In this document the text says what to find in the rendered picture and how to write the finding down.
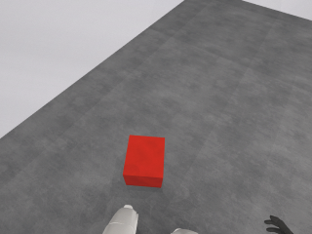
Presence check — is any robot right hand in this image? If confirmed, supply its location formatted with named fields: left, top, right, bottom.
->
left=264, top=215, right=293, bottom=234

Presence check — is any left robot thigh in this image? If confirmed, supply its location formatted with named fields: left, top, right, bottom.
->
left=102, top=208, right=138, bottom=234

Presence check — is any carton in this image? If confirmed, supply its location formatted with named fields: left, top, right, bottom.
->
left=123, top=135, right=165, bottom=188

